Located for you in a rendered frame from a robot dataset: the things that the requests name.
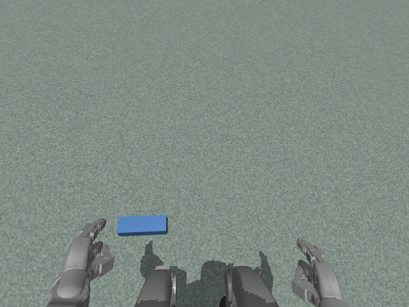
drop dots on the left robot hand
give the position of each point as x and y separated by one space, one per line
82 252

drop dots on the carton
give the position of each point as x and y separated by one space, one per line
142 225

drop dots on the right robot hand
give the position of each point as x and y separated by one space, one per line
322 280

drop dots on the left robot arm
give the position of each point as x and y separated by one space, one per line
70 289

